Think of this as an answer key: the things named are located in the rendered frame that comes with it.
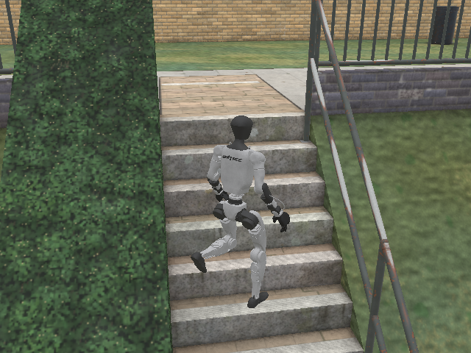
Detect stairs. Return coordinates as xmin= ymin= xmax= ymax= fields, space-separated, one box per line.
xmin=160 ymin=115 xmax=364 ymax=353

